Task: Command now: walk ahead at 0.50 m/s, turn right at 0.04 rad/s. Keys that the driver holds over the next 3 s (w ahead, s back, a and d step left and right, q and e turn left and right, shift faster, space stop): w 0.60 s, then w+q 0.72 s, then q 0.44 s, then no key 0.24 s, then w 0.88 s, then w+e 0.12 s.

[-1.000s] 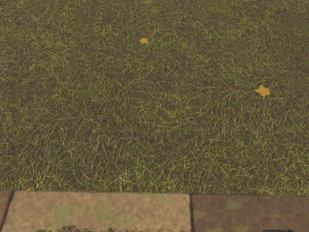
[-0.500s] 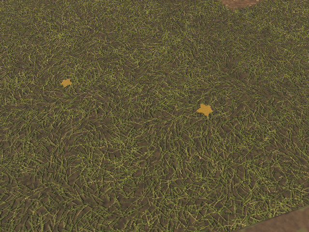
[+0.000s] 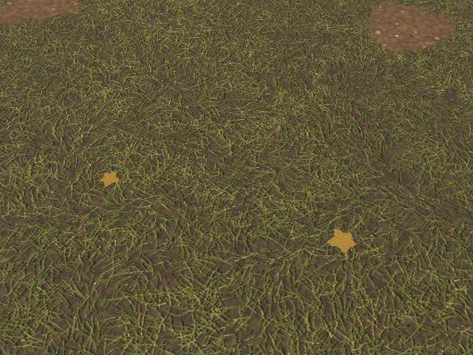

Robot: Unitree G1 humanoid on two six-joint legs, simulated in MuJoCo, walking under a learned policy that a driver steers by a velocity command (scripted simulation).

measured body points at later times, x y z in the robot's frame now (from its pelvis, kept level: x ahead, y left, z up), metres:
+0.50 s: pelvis +0.29 +0.05 +0.01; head +0.30 +0.06 +0.46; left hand +0.46 +0.30 -0.11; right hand +0.28 -0.21 -0.13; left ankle +0.22 +0.14 -0.74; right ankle +0.48 -0.13 -0.68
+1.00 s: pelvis +0.57 -0.01 +0.00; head +0.58 -0.01 +0.45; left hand +0.55 +0.26 -0.14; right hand +0.74 -0.26 -0.12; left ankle +0.69 +0.19 -0.67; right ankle +0.53 -0.10 -0.74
